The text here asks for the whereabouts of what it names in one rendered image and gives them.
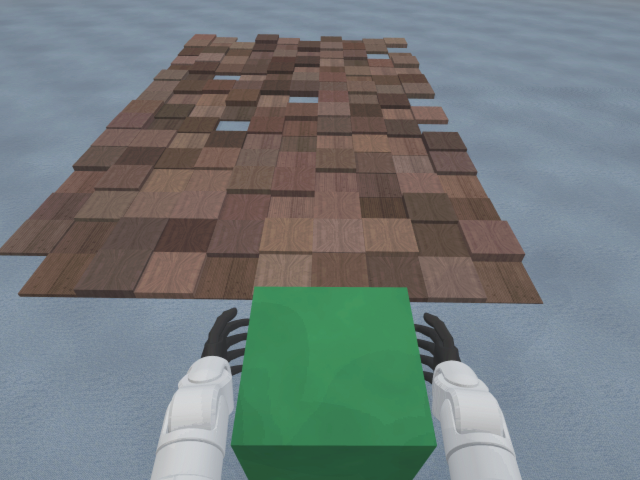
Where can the left robot hand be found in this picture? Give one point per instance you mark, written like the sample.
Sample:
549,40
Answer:
218,342

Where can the robot right forearm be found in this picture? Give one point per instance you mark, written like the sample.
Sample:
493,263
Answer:
476,439

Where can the robot left forearm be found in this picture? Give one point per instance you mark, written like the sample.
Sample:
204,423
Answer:
192,442

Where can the right robot hand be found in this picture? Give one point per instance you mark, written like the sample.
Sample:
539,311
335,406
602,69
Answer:
443,348

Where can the carton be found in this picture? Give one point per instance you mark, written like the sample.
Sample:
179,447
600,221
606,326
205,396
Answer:
332,387

